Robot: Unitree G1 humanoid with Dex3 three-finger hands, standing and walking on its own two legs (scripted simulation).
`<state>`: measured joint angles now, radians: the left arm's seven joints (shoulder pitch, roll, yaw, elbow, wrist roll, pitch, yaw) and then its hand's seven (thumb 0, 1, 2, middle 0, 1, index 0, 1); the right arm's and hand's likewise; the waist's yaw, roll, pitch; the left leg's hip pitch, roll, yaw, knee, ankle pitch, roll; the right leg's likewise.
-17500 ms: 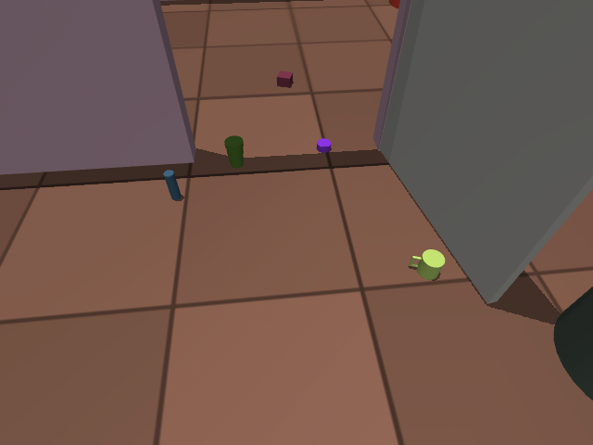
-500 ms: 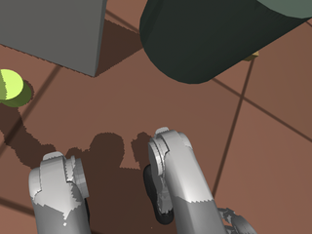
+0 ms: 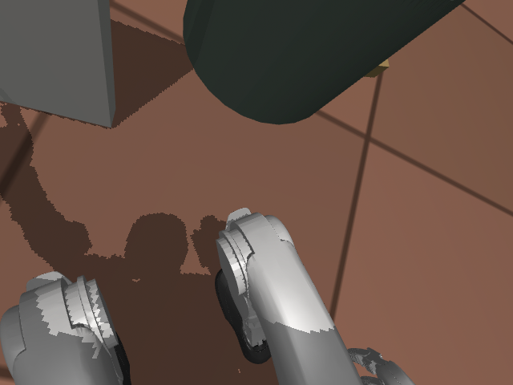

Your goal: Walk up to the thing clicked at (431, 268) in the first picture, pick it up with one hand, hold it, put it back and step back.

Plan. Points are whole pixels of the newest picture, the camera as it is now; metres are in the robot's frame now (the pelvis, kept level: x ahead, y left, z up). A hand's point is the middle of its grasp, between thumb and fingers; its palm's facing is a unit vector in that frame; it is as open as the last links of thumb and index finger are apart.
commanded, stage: approach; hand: left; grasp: from above
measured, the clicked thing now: out of the picture +0.50 +0.32 -0.29
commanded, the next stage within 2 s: close in in 0.16 s
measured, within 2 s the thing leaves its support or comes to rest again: neither
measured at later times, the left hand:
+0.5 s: hand out of the picture +0.48 +0.33 -0.19, palm faces -0.49 -0.07 -0.87, open 13.6 cm
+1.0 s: hand out of the picture +0.50 +0.30 -0.24, palm faces -0.45 -0.08 -0.89, open 13.8 cm
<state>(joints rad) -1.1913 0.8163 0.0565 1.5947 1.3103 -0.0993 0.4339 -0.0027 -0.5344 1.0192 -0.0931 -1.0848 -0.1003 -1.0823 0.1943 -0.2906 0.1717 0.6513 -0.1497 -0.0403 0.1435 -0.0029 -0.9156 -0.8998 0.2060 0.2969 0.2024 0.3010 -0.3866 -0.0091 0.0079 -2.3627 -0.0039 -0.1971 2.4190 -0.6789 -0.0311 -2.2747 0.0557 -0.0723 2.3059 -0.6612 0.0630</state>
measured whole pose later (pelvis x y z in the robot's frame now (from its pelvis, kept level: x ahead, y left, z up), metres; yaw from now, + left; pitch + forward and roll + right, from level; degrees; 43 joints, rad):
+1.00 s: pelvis +0.00 +0.01 -0.02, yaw -3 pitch +32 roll -13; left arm -1.15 1.00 0.12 1.67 1.31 -0.15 0.49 0.00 -0.50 1.02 -0.09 -1.06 -0.09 -1.06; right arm 0.19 -0.31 0.26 0.62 -0.20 -0.12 0.17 0.00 -0.91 -0.90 0.21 0.30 0.20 0.30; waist -0.41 -0.08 0.13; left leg -2.38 0.00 -0.23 2.50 -0.69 -0.01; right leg -2.27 0.07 -0.10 2.34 -0.66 0.07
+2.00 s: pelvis +0.00 +0.01 -0.01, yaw -5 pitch +29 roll -15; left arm -1.13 1.05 0.09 1.71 1.27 -0.18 0.54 0.00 -0.46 1.04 -0.10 -1.11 -0.10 -1.10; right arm 0.15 -0.34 0.31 0.61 -0.22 -0.17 0.21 0.00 -0.91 -0.91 0.21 0.30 0.20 0.30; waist -0.42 -0.12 0.19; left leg -2.34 0.00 -0.28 2.52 -0.71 -0.02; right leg -2.23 0.08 -0.14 2.33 -0.66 0.08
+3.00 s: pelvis -0.01 +0.01 -0.01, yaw -5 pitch +28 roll -16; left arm -1.15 1.09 0.06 1.72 1.26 -0.19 0.55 0.00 -0.25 0.92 -0.31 -1.07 -0.29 -1.04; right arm 0.13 -0.35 0.35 0.59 -0.23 -0.16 0.19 0.00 -0.91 -0.90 0.21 0.30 0.20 0.30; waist -0.43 -0.14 0.21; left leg -2.33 0.01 -0.29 2.51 -0.70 -0.02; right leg -2.21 0.08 -0.15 2.31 -0.64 0.08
